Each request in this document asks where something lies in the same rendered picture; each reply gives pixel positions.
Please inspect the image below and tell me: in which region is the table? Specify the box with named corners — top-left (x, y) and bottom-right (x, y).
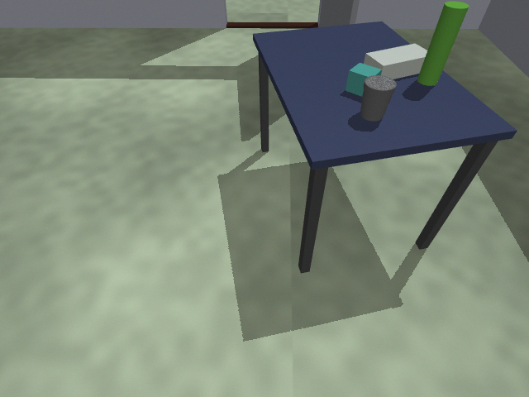
top-left (253, 22), bottom-right (517, 273)

